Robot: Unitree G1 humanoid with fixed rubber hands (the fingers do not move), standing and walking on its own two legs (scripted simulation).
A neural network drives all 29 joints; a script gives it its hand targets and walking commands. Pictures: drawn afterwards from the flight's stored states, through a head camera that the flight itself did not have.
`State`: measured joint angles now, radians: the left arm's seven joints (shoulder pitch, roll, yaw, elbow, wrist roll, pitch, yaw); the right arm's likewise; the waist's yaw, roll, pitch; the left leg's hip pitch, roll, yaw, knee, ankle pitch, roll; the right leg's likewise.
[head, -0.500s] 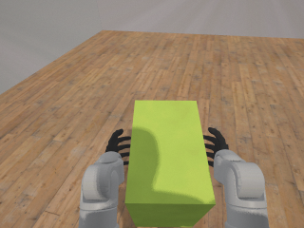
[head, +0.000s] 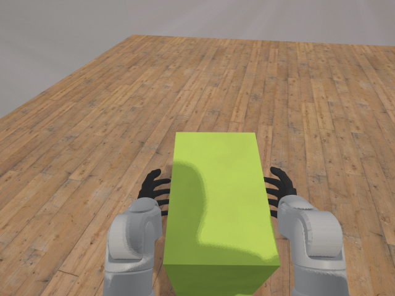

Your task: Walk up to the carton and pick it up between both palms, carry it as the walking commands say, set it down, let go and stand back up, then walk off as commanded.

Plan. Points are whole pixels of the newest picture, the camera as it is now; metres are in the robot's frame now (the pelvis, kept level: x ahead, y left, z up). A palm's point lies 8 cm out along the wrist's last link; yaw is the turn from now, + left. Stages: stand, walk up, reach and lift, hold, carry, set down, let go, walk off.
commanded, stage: hold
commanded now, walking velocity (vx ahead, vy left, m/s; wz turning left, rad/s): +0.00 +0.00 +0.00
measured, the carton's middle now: (214, 217) +0.31 +0.00 +0.03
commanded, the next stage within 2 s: set down in 0.38 s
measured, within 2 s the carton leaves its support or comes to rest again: neither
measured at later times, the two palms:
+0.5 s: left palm (143, 235) +0.26 +0.14 +0.04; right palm (271, 222) +0.28 -0.11 +0.06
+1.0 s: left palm (136, 238) +0.28 +0.17 -0.01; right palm (250, 232) +0.29 -0.08 -0.01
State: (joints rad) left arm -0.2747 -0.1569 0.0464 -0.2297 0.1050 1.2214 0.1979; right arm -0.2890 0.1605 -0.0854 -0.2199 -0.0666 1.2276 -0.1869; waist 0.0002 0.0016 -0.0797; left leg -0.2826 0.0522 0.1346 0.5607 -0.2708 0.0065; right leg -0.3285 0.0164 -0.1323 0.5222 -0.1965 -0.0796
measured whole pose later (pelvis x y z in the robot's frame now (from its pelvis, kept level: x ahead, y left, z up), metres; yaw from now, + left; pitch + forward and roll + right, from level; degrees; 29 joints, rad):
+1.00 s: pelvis -0.04 +0.02 -0.01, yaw +2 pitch -7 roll -1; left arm -0.55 -0.17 0.43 0.68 0.36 0.47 0.06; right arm -0.56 0.24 -0.43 0.71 -0.43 0.44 -0.09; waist 0.01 0.00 0.15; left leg -0.29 -0.06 -0.01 0.69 -0.28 0.05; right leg -0.31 0.02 -0.09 0.63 -0.20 -0.08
